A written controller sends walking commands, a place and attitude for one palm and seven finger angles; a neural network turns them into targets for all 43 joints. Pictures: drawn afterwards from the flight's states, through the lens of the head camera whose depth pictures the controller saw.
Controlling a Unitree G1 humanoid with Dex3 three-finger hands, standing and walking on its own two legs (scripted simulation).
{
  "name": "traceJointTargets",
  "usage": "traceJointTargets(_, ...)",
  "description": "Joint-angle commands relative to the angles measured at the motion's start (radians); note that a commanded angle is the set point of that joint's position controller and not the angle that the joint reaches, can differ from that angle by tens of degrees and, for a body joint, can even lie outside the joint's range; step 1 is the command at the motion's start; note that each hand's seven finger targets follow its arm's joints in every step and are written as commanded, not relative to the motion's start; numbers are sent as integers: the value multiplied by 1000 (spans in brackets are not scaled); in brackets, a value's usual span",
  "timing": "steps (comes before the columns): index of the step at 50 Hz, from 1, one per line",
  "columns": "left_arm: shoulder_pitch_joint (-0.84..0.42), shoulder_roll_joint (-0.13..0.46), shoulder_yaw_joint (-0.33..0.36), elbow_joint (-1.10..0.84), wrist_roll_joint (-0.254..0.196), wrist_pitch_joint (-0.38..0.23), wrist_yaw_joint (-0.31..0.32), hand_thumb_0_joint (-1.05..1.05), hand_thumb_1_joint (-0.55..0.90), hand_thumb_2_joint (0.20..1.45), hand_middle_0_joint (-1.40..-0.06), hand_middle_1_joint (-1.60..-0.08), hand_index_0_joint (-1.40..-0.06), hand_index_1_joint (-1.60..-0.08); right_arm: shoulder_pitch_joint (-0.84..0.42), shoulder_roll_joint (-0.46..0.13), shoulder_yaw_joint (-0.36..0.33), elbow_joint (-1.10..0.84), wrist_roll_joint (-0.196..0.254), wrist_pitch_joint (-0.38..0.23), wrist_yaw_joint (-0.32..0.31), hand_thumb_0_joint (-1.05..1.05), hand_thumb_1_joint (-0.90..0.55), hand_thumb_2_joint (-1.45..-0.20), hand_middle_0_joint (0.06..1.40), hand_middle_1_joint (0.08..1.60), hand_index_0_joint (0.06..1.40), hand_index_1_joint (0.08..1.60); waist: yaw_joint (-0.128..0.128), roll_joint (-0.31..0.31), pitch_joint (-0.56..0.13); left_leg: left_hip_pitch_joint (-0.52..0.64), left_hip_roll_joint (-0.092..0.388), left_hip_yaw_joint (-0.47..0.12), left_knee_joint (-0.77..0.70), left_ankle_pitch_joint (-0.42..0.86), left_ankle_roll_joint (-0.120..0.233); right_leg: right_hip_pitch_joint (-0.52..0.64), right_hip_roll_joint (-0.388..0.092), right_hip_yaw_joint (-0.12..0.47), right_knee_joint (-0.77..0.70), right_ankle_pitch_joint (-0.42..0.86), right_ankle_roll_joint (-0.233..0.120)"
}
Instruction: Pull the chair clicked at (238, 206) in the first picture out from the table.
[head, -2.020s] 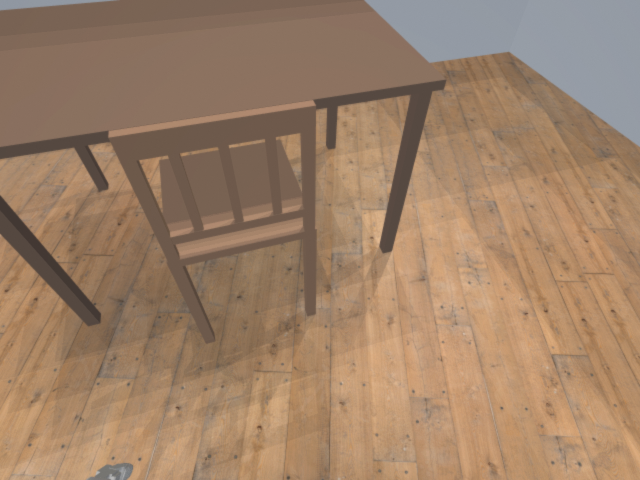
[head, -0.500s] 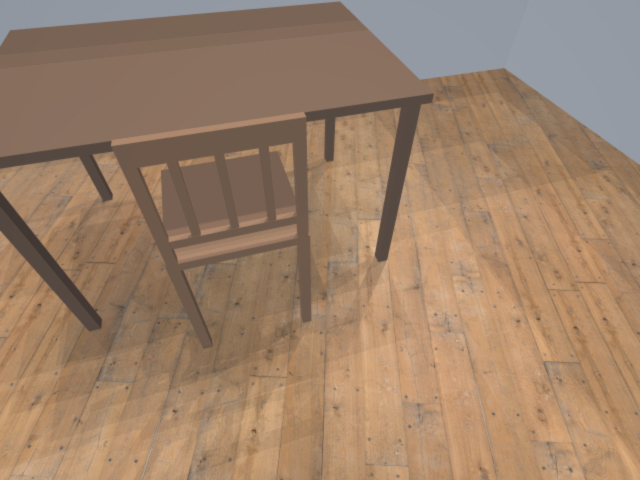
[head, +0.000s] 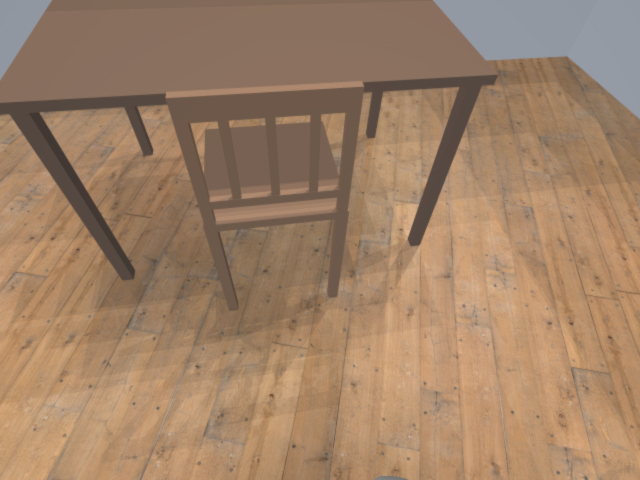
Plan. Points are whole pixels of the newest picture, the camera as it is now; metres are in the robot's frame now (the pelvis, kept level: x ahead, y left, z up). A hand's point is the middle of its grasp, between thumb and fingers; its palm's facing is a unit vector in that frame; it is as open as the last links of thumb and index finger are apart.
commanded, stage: turn to face it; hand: left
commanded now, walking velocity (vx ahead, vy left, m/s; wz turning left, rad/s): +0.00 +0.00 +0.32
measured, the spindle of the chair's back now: (273, 157) +0.77 +0.14 -0.11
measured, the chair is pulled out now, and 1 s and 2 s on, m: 0.00 0.00 0.00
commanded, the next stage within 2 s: take the last steps up to it in 0.20 s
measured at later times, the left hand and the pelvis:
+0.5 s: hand out of the picture -0.06 +0.18 -0.17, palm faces +0.24 -0.95 -0.21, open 7.4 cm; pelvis -0.03 -0.01 +0.00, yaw +11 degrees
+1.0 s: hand out of the picture +0.13 +0.16 -0.17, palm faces +0.18 -0.96 -0.19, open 7.4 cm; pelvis +0.10 -0.03 -0.01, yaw +9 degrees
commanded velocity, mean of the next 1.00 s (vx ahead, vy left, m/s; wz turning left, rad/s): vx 0.22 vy -0.07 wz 0.05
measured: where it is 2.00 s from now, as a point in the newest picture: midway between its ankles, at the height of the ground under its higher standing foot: (321, 428)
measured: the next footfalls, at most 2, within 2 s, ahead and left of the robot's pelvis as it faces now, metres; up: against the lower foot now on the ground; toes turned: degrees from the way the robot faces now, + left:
right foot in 0.18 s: +0.03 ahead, -0.14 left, +0.00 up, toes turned +4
left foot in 0.52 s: -0.03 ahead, +0.12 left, +0.00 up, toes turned +14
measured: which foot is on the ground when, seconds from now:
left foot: down 0.00-0.18, up 0.20-0.50, down 0.52-0.90, up 0.92-1.00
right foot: up 0.00-0.16, down 0.18-0.52, up 0.54-0.88, down 0.90-1.00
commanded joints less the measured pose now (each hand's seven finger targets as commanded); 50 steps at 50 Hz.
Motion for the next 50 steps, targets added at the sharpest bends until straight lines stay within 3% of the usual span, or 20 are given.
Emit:
traceJointTargets(1, 8, 66, 24, -84, 0, -28, 5, 0, 900, 900, -200, -300, -200, -300, 28, -221, -63, -61, -2, -14, -25, 0, -900, -900, 200, 300, 200, 300, -4, 157, -127, 134, 261, -324, -208, 276, 166, -25, 2, 22, -51, -5, 10)
traceJointTargets(5, 65, 51, 24, -78, -4, -32, 9, 0, 900, 900, -200, -300, -200, -300, 28, -215, -72, -61, -2, -5, -19, 0, -900, -900, 200, 300, 200, 300, 9, 149, -140, 91, 226, -325, -182, 258, 133, 117, 39, 2, -285, 74, 5)
traceJointTargets(7, 131, 68, 28, -60, -3, -42, 15, 0, 900, 900, -200, -300, -200, -300, 3, -192, -70, -68, 8, -2, -12, 0, -900, -900, 200, 300, 200, 300, 43, 115, -148, 0, 166, -280, -126, 142, 70, 280, 22, 1, -532, 233, 3)
traceJointTargets(8, 143, 124, 38, -56, 7, -49, 21, 0, 900, 900, -200, -300, -200, -300, 5, -144, -65, -73, 18, -1, -6, 0, -900, -900, 200, 300, 200, 300, 44, -15, -131, -137, 92, -195, -10, -11, 12, 374, -110, 125, -625, 215, -31)
traceJointTargets(9, 134, 210, 55, -72, 19, -54, 25, 0, 900, 900, -200, -300, -200, -300, 11, -93, -58, -97, 18, -1, -1, 0, -900, -900, 200, 300, 200, 300, 42, -227, -92, -254, -20, -17, 175, -200, -49, 366, -335, 342, -693, 260, -121)
traceJointTargets(10, 113, 225, 54, -92, 15, -50, 23, 0, 900, 900, -200, -300, -200, -300, -16, -131, -74, -103, 5, 8, -1, 0, -900, -900, 200, 300, 200, 300, 52, -181, -74, -230, 0, -12, 373, -306, -52, 217, -418, 364, -701, 266, -195)
traceJointTargets(14, 10, 137, 39, -107, 18, -60, 22, 0, 900, 900, -200, -300, -200, -300, 25, -114, -78, -49, 6, 26, 13, 0, -900, -900, 200, 300, 200, 300, -17, -121, 12, -203, 60, 24, 623, -177, -63, 95, -271, 149, -667, 342, -179)
traceJointTargets(20, 191, 154, 37, -24, 29, -70, 4, 0, 900, 900, -200, -300, -200, -300, -55, -70, -46, -62, -2, -9, 22, 0, -900, -900, 200, 300, 200, 300, 66, -163, 14, -97, 76, 132, 230, -241, -46, 171, -249, 161, -718, 21, -186)
traceJointTargets(23, 184, 137, 32, 11, 16, -66, -5, 0, 900, 900, -200, -300, -200, -300, 63, -58, -35, -9, -3, -36, 11, 0, -900, -900, 200, 300, 200, 300, 15, -160, -19, 159, 55, 189, -68, -117, -30, 81, -174, 92, -642, -58, -137)
traceJointTargets(24, 185, 106, 26, 14, 13, -64, -11, 0, 900, 900, -200, -300, -200, -300, 113, -78, -40, 18, -1, -44, 3, 0, -900, -900, 200, 300, 200, 300, -2, -73, -28, 274, 84, 148, -136, -128, -26, 2, -134, 56, -563, -83, -99)
traceJointTargets(26, 139, 11, 7, -29, 12, -67, -25, 0, 900, 900, -200, -300, -200, -300, 244, -247, -73, 41, -13, -51, -13, 0, -900, -900, 200, 300, 200, 300, -66, 301, 2, 357, 456, -352, -368, -386, 120, -282, 6, -122, -148, -73, -21)
traceJointTargets(27, 46, 44, 16, -62, 26, -65, -30, 0, 900, 900, -200, -300, -200, -300, 260, -252, -76, 46, -15, -53, -18, 0, -900, -900, 200, 300, 200, 300, -88, 218, 55, 281, 494, -409, -415, -419, 169, -329, -30, -47, -3, -55, -26)
traceJointTargets(31, 113, 25, 24, 13, 25, -64, -55, 0, 900, 900, -200, -300, -200, -300, 127, -145, -46, 35, -4, -80, -29, 0, -900, -900, 200, 300, 200, 300, 1, 148, 74, 185, 364, -106, -393, -124, 111, -263, -89, -8, 94, 177, -7)
traceJointTargets(33, 122, 6, 19, 26, 20, -59, -59, 0, 900, 900, -200, -300, -200, -300, 145, -138, -45, 49, -1, -89, -32, 0, -900, -900, 200, 300, 200, 300, 4, 156, 48, 210, 338, -12, -363, 41, 106, -223, -84, -40, 13, 203, 5)
traceJointTargets(40, 19, -13, 25, 13, 14, -67, -60, 0, 900, 900, -200, -300, -200, -300, 194, -139, -58, 99, -12, -83, -31, 0, -900, -900, 200, 300, 200, 300, -18, 151, 77, 141, 368, 24, -307, 78, 98, -48, -60, -103, -268, 229, -7)
traceJointTargets(43, 239, 38, 48, 93, 18, -88, -52, 0, 900, 900, -200, -300, -200, -300, 163, -125, -58, 105, -6, -78, -25, 0, -900, -900, 200, 300, 200, 300, 89, 49, -39, 49, 276, 109, -13, 108, 37, 310, -10, -125, -433, 268, -39)
traceJointTargets(44, 357, 119, 67, 127, 23, -103, -40, 0, 900, 900, -200, -300, -200, -300, 175, -72, -48, 95, 5, -81, -13, 0, -900, -900, 200, 300, 200, 300, 138, -150, -121, -118, 192, 202, 255, -14, -3, 509, -175, 83, -516, 130, -102)
traceJointTargets(45, 446, 207, 82, 142, 14, -107, -27, 0, 900, 900, -200, -300, -200, -300, 150, -20, -31, 50, 14, -82, -8, 0, -900, -900, 200, 300, 200, 300, 154, -328, -168, -298, 98, 207, 551, -388, -18, 579, -388, 439, -684, 72, -195)
traceJointTargets(47, 314, 154, 66, 117, 10, -102, -10, 0, 900, 900, -200, -300, -200, -300, 45, -44, -44, 29, 10, -75, -3, 0, -900, -900, 200, 300, 200, 300, 121, -192, -87, -358, 173, 89, 740, -295, 3, 374, -374, 445, -762, -144, -244)
traceJointTargets(50, 143, 54, 37, 67, 21, -109, 3, 0, 900, 900, -200, -300, -200, -300, 95, -10, -46, 56, -7, -52, 7, 0, -900, -900, 200, 300, 200, 300, 15, -55, -31, -221, 217, 103, 628, -174, -22, 138, -289, 172, -754, 67, -196)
